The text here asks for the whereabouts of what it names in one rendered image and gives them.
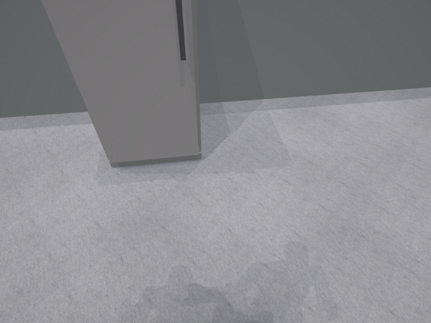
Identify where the fridge door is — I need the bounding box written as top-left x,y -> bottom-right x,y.
42,0 -> 199,163

